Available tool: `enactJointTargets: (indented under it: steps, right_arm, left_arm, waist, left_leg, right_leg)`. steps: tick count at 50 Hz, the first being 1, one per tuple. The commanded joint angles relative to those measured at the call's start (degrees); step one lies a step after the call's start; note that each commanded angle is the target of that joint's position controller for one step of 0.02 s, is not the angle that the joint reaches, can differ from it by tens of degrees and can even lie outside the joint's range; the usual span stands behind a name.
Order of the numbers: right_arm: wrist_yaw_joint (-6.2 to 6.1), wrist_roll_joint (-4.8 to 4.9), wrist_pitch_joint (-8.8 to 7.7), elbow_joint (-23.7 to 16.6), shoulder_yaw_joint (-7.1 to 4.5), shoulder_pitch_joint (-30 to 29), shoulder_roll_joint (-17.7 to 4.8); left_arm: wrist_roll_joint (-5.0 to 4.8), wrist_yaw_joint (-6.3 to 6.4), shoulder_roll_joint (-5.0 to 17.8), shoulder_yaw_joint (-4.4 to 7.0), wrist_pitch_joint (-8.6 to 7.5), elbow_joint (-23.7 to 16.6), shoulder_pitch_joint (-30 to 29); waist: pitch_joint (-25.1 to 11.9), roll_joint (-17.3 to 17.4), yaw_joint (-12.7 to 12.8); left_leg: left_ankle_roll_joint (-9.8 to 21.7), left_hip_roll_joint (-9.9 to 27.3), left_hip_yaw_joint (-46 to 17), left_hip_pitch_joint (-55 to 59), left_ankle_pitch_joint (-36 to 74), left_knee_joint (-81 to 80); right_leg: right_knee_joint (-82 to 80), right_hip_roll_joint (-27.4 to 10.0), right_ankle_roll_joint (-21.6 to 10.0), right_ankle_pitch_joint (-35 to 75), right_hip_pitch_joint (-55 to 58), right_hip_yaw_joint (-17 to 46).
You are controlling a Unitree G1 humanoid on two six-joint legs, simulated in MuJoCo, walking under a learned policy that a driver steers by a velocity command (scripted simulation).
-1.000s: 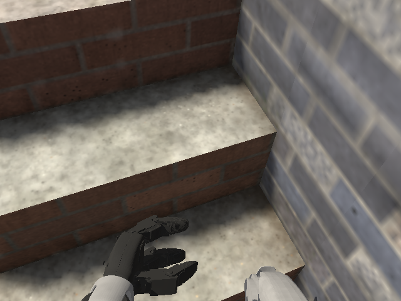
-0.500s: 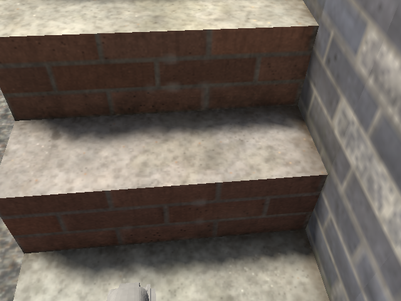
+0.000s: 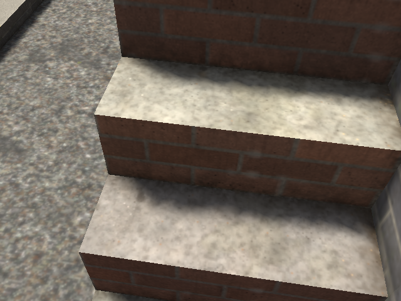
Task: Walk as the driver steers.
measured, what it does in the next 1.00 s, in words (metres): climbs: right foot, then left foot 0.21 m higher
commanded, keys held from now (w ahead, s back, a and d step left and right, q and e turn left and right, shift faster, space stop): w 0.98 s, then no key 0.02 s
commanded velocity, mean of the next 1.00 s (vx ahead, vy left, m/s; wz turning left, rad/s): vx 0.50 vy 0.00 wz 0.11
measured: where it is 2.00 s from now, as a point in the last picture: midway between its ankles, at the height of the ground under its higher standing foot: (227, 252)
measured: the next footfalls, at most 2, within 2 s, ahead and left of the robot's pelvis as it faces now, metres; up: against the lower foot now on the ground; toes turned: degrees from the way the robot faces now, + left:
right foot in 0.18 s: +0.06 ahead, -0.17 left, +0.00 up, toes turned +5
left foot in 0.62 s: +0.26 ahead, +0.09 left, +0.21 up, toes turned +3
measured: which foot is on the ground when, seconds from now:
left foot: down 0.00-0.20, up 0.22-0.60, down 0.62-1.00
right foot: up 0.00-0.16, down 0.18-0.64, up 0.66-1.00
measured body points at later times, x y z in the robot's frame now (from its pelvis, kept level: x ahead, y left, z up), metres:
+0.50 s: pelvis +0.12 -0.05 +0.03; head +0.13 -0.07 +0.48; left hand -0.07 +0.11 -0.10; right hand +0.38 -0.19 -0.03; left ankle +0.19 +0.08 -0.33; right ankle +0.02 -0.17 -0.72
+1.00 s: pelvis +0.29 -0.04 +0.24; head +0.30 -0.07 +0.68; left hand +0.60 +0.09 +0.25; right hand +0.22 -0.28 +0.08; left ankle +0.22 +0.08 -0.50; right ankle +0.34 -0.18 -0.10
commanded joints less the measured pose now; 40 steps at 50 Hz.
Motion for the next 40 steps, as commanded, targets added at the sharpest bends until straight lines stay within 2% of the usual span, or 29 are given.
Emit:
enactJointTargets:
  steps: [1,4,6,8,9,10,11,12,15,16,18,20,21,23,25,26,27,28,29,30,31,32,33,34,35,36,37,39,40]
  right_arm:
    - [-0.14,0.28,-2.55,-6.8,-1.04,-3.9,-7.2]
    - [-1.43,0.59,-1.91,-12.3,-1.96,-18.5,-11.5]
    - [-1.48,-0.30,0.41,-12.8,-2.50,-18.4,-12.3]
    - [-0.62,1.33,2.05,-10.7,-2.47,-14.0,-9.9]
    - [1.99,0.51,3.13,-7.5,-1.14,-5.8,-5.2]
    - [3.48,-0.02,3.43,-6.9,-0.46,0.3,-0.7]
    - [4.13,-1.58,3.31,-5.6,-0.97,6.9,-2.3]
    - [4.86,-2.13,2.87,-4.9,-1.27,2.0,-5.1]
    - [2.88,-1.36,1.19,-4.1,-3.38,-13.1,-7.8]
    - [1.87,-0.84,1.26,-6.1,-2.85,-18.0,-7.7]
    - [0.93,-0.26,0.74,-9.0,-0.86,-23.2,-1.7]
    - [1.14,0.25,1.24,-9.8,1.97,-20.4,3.3]
    - [1.36,0.52,1.97,-11.1,2.63,-19.8,3.3]
    - [1.14,0.55,3.91,-15.3,4.21,-24.3,1.7]
    - [2.70,-0.43,6.15,-20.0,5.25,-35.8,0.1]
    - [4.85,-0.70,8.23,-19.7,6.98,-37.2,2.7]
    - [6.95,-0.24,9.20,-16.3,7.57,-33.8,3.8]
    - [1.59,-1.33,7.49,-8.7,4.53,-18.1,7.1]
    - [-0.14,0.41,7.88,-6.8,4.40,-12.7,6.5]
    - [-0.67,0.52,8.01,-5.5,2.86,-6.6,5.4]
    - [-0.42,-0.85,7.45,-4.3,1.72,-2.1,3.3]
    - [0.78,-1.78,7.03,-1.1,-0.39,1.0,0.6]
    - [0.68,-2.17,7.84,1.5,-2.69,4.3,-4.7]
    - [-0.02,-3.19,7.60,2.1,-3.72,3.9,-5.3]
    - [-0.60,-2.91,7.06,5.7,-3.96,2.0,-3.9]
    - [-0.30,-3.93,5.07,7.3,-3.87,1.6,-2.2]
    - [-0.20,-4.27,3.38,8.4,-3.85,0.6,-0.2]
    - [-1.61,-5.55,1.82,8.3,-2.37,-2.1,5.3]
    - [-2.17,-5.24,1.03,7.5,-2.21,-4.0,4.6]
  left_arm:
    - [0.56,1.19,6.2,1.76,-0.60,-5.8,-1.9]
    - [1.25,-1.11,4.6,1.45,0.43,-5.5,3.6]
    - [1.75,-4.04,0.2,-0.01,2.40,-5.7,8.3]
    - [1.56,-5.64,-1.3,-0.63,2.71,-2.9,13.8]
    - [1.31,-4.60,-0.3,-0.30,1.93,-2.9,11.3]
    - [0.24,-3.97,4.4,0.63,1.10,-3.3,10.5]
    - [-0.36,-3.14,11.5,2.78,1.45,-5.4,8.2]
    - [-0.33,-1.89,16.8,5.29,1.48,-5.6,11.2]
    - [0.23,-2.57,9.1,3.15,-0.02,2.1,19.1]
    - [2.05,-2.14,6.2,2.08,0.92,7.1,26.1]
    - [3.91,-2.06,-0.7,0.38,0.90,16.5,36.5]
    - [4.00,-2.76,-3.5,-0.30,0.45,23.3,36.9]
    - [4.24,-3.24,-3.8,-0.31,-0.23,23.8,29.4]
    - [3.82,-2.08,2.4,1.47,-2.74,22.3,16.9]
    - [5.15,-1.53,4.3,1.65,-3.76,25.4,23.3]
    - [4.30,-3.28,8.3,2.39,-3.17,26.1,20.2]
    - [2.67,-3.61,12.5,2.61,-3.53,26.3,22.5]
    - [-8.45,6.19,4.1,4.16,-4.85,14.4,10.8]
    - [-7.94,9.07,8.7,4.14,-5.35,15.6,14.3]
    - [-6.85,9.99,7.4,4.71,-5.49,15.4,14.9]
    - [-7.94,9.59,7.2,4.76,-5.43,14.1,13.2]
    - [-5.01,8.29,7.0,4.64,-5.70,12.7,14.4]
    - [-5.22,5.81,0.4,3.21,-5.31,8.4,11.7]
    - [-5.27,5.92,-1.5,3.23,-4.46,7.2,7.5]
    - [-4.39,7.03,-6.1,2.63,-3.55,3.0,1.8]
    - [-3.79,7.44,-9.2,1.06,-3.75,-0.7,2.5]
    - [-2.94,7.33,-9.9,0.45,-4.59,-3.3,0.1]
    - [-1.61,8.00,-6.9,0.76,-2.24,-3.2,1.1]
    - [-2.23,7.97,-4.7,1.41,-1.88,-3.7,-0.2]
  waist:
    - [-1.7,4.3,1.7]
    - [-1.4,3.1,6.2]
    - [-1.0,12.8,7.0]
    - [-2.6,5.7,6.7]
    - [-6.9,7.2,2.3]
    - [-9.7,-2.5,-2.5]
    - [-11.7,-8.9,-4.7]
    - [-6.6,-13.0,4.2]
    - [1.9,-1.6,10.7]
    - [2.6,-2.0,14.1]
    - [3.1,-5.5,14.5]
    - [2.9,-4.2,9.4]
    - [3.6,-2.1,4.3]
    - [1.5,-5.2,-0.9]
    - [-1.1,-6.0,1.4]
    - [-1.6,-5.6,-1.4]
    - [-4.0,-11.0,-2.8]
    - [-1.0,0.7,-0.8]
    - [-8.0,-9.2,-2.3]
    - [-13.4,-14.2,-6.0]
    - [-16.3,-14.5,-8.5]
    - [-16.6,-12.1,-7.0]
    - [-14.8,12.8,-8.3]
    - [-14.5,9.7,-7.9]
    - [-5.1,3.8,-3.5]
    - [-0.1,5.3,-0.1]
    - [3.8,2.1,1.6]
    - [7.9,-0.3,6.1]
    - [9.4,0.6,6.7]
  left_leg:
    - [10.9,12.3,-16.1,7.3,-3.3,-13.7]
    - [6.1,5.6,-8.5,-4.5,-4.3,-20.6]
    - [7.6,11.0,-17.0,2.8,-5.0,-19.1]
    - [10.1,12.2,-18.2,11.4,-1.7,-10.3]
    - [10.5,9.6,-14.7,9.8,2.9,-1.0]
    - [4.0,4.1,-8.9,3.5,7.3,9.8]
    - [-3.1,0.4,-5.7,-11.4,-1.4,15.7]
    - [-7.5,0.9,-3.4,-26.3,-9.8,37.6]
    - [-1.2,-0.3,-3.6,-46.4,-2.9,85.0]
    - [2.0,-2.3,-3.8,-54.8,-3.3,91.4]
    - [6.4,-2.2,-2.8,-72.4,-17.5,109.1]
    - [8.9,0.2,-4.3,-82.5,-24.9,114.5]
    - [10.1,3.4,-1.7,-76.7,-25.7,105.8]
    - [8.8,8.0,7.7,-59.5,-26.6,94.4]
    - [8.0,11.3,13.7,-40.1,-7.3,75.8]
    - [6.3,8.5,17.7,-20.4,-9.2,67.1]
    - [1.4,2.6,23.7,-10.1,-9.2,65.4]
    - [0.9,2.5,17.9,-9.1,-12.2,48.6]
    - [0.7,-2.6,18.0,-5.8,-19.7,43.4]
    - [2.0,-3.8,14.3,-0.3,-18.4,36.7]
    - [2.3,-6.5,13.7,5.3,-18.5,23.4]
    - [3.9,-3.8,3.5,17.1,-15.3,14.1]
    - [12.0,12.1,-26.3,26.0,-0.9,-0.8]
    - [17.2,17.3,-39.2,17.6,14.6,-10.1]
    - [14.9,14.8,-35.4,12.9,6.7,-10.1]
    - [14.4,16.6,-32.4,12.0,10.0,-9.1]
    - [12.5,17.1,-30.3,9.8,5.7,-8.7]
    - [4.7,13.8,-20.7,-0.2,-8.9,-11.2]
    - [4.6,14.2,-17.5,-1.4,-8.4,-14.8]
  right_leg:
    - [-0.1,-1.6,2.3,-5.3,2.2,-1.9]
    - [-51.9,-2.6,4.2,-4.1,31.5,-9.4]
    - [-67.2,-4.2,1.0,2.3,37.0,-4.5]
    - [-90.4,-4.8,-1.5,9.8,39.6,-5.8]
    - [-91.5,-4.0,-0.5,2.7,43.3,-6.6]
    - [-85.6,-9.4,-7.8,21.9,48.6,3.8]
    - [-89.1,-20.0,-19.3,31.4,60.6,22.7]
    - [-97.1,-27.9,-26.8,9.9,60.5,41.6]
    - [-99.3,-22.9,-23.5,5.4,60.1,28.0]
    - [-99.9,-21.3,-24.7,5.9,64.9,26.1]
    - [-98.3,-22.2,-23.5,18.3,76.5,23.5]
    - [-97.4,-23.1,-20.3,19.0,76.5,18.0]
    - [-101.7,-22.3,-18.2,17.4,66.4,12.2]
    - [-109.8,-16.5,-15.6,7.7,42.8,3.5]
    - [-116.2,-12.9,-14.7,2.3,26.2,1.2]
    - [-121.0,-15.1,-18.1,23.2,14.4,-0.6]
    - [-118.7,-16.9,-23.1,60.6,15.9,-0.3]
    - [-108.4,-14.3,-11.2,85.6,42.3,-10.6]
    - [-99.4,-15.6,-10.0,107.2,50.4,-8.2]
    - [-89.9,-19.5,-9.8,116.0,57.7,-5.1]
    - [-79.9,-19.2,-11.5,117.9,62.2,-5.7]
    - [-65.0,-15.2,-11.7,90.9,51.0,-6.0]
    - [-39.9,-2.0,-7.1,30.4,25.0,-9.5]
    - [-4.7,2.7,-5.0,8.0,23.3,1.2]
    - [9.1,3.0,-6.0,4.8,12.3,6.4]
    - [13.8,2.4,-7.1,-0.9,4.3,7.6]
    - [15.5,1.6,-8.5,-5.2,-1.2,8.5]
    - [13.1,-0.2,-9.1,-9.5,1.1,12.0]
    - [12.5,1.0,-8.4,-10.6,0.7,11.7]
Velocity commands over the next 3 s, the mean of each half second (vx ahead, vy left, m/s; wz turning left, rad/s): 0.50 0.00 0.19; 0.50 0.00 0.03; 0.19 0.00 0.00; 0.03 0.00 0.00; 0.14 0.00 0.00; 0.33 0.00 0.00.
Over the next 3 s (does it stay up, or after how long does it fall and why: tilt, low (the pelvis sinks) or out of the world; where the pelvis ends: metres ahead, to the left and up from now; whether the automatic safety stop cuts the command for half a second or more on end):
stays up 0.54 -0.07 0.46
